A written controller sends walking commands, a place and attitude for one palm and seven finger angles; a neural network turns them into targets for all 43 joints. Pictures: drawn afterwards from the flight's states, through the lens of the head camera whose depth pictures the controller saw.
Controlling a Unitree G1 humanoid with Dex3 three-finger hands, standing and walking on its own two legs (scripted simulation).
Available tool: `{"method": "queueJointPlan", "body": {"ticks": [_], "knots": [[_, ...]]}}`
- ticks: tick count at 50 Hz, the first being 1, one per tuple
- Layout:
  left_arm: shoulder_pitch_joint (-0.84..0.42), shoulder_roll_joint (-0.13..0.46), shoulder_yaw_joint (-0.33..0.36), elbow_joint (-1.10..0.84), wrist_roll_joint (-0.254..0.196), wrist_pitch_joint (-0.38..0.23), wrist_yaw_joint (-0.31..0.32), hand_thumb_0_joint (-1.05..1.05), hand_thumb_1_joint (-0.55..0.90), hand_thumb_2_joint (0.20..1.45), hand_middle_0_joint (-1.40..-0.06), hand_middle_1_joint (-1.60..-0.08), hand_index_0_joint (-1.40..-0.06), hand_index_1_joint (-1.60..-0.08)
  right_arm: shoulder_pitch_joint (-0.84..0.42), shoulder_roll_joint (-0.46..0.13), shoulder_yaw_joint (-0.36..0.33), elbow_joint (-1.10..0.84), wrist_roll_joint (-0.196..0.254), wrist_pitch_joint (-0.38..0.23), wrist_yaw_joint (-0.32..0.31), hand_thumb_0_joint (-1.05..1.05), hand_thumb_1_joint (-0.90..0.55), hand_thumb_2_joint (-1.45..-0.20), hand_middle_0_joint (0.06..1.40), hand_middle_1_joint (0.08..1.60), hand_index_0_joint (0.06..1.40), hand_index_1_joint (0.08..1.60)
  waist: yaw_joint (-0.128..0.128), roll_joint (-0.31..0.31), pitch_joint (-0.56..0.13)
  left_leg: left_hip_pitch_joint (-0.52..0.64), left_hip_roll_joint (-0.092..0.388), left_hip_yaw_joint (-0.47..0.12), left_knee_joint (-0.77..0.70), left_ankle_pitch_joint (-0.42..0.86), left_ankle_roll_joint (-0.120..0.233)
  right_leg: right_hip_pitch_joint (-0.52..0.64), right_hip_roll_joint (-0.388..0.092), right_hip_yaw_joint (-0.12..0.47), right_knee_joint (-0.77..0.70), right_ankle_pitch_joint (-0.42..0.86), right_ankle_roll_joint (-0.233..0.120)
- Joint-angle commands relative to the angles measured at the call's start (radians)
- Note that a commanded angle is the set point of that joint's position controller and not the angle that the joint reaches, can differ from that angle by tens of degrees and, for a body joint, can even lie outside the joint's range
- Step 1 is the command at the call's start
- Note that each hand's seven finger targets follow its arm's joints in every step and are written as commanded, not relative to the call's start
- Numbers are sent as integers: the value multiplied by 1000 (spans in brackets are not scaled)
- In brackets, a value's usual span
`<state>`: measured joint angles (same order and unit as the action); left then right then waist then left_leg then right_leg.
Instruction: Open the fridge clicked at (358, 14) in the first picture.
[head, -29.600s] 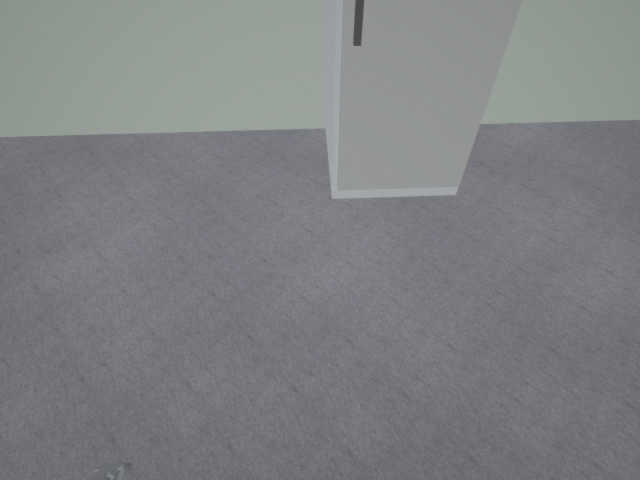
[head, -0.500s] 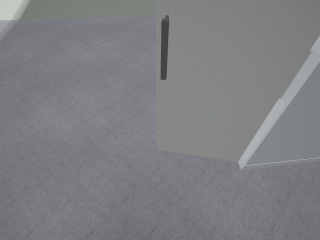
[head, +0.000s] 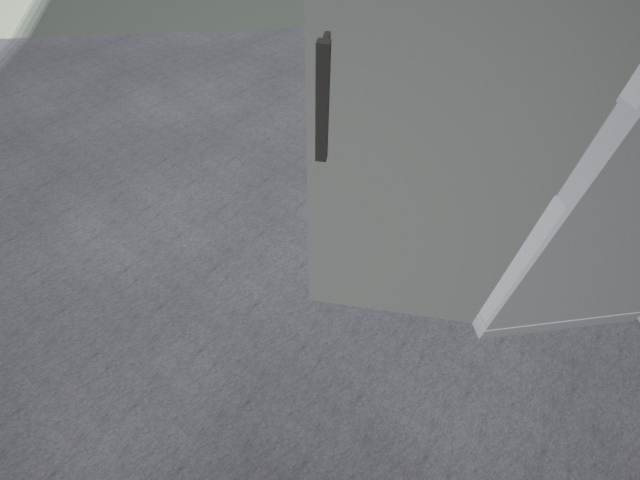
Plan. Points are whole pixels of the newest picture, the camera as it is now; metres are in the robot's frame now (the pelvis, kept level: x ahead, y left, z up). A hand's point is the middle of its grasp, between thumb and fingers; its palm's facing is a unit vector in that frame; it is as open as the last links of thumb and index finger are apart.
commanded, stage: look to check the result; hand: left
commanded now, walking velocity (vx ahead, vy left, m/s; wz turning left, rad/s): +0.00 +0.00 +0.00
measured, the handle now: (323, 101) +0.74 +0.04 +0.09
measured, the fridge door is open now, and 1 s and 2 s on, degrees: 74 74 74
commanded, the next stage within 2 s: stand and wait in 0.42 s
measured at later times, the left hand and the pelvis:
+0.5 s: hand out of the picture +0.09 +0.22 -0.16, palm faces -0.02 -0.95 -0.30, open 7.4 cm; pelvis +0.02 -0.01 +0.00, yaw +0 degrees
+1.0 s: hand out of the picture +0.10 +0.22 -0.16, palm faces -0.02 -0.95 -0.30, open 7.4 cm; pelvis +0.03 -0.01 +0.00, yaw +0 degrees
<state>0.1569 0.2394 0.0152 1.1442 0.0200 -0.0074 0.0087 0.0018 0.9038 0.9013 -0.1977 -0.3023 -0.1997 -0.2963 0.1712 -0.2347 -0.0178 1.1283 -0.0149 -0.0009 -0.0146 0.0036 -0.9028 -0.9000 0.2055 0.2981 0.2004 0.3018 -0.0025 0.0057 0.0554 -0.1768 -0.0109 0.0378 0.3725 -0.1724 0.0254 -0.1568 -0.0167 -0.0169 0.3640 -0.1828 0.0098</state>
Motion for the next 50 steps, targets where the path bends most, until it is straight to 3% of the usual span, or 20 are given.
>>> {"method": "queueJointPlan", "body": {"ticks": [1,25,27,50], "knots": [[-14,182,26,-43,-5,-23,8,0,900,900,-200,-300,-200,-300,-11,-169,-23,-41,-2,-18,-10,0,-900,-900,200,300,200,300,-4,0,-51,30,125,-113,-79,60,6,-1,-98,86,-81,43,-50],[-63,241,25,-51,-8,-29,5,0,900,900,-200,-300,-200,-300,-68,-239,-17,-43,0,-22,-7,0,-900,-900,200,300,200,300,-3,-13,-81,76,136,-108,-93,149,-2,53,-107,87,-97,151,-50],[-65,241,26,-51,-9,-31,6,0,900,900,-200,-300,-200,-300,-68,-238,-17,-40,-2,-24,-8,0,-900,-900,200,300,200,300,-3,-9,-103,89,137,-108,-89,180,-2,70,-110,87,-90,185,-51],[-46,235,26,-52,-9,-31,9,0,900,900,-200,-300,-200,-300,-59,-229,-15,-37,1,-22,-13,0,-900,-900,200,300,200,300,-4,-17,-87,110,140,-93,-90,193,-5,75,-109,87,-99,225,-53]]}}
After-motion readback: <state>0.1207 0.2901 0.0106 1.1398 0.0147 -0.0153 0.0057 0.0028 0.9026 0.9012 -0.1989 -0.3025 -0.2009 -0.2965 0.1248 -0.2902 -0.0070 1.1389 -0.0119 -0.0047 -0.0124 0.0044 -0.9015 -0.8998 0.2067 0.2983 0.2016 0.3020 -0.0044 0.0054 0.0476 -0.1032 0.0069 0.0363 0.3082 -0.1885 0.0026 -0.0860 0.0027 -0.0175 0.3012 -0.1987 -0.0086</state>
